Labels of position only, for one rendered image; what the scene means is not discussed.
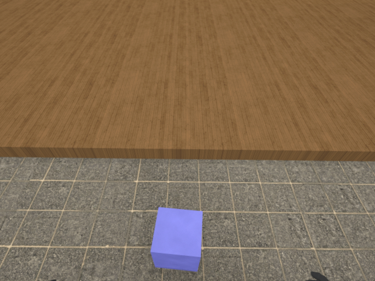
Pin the carton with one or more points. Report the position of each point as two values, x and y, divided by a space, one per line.
177 239

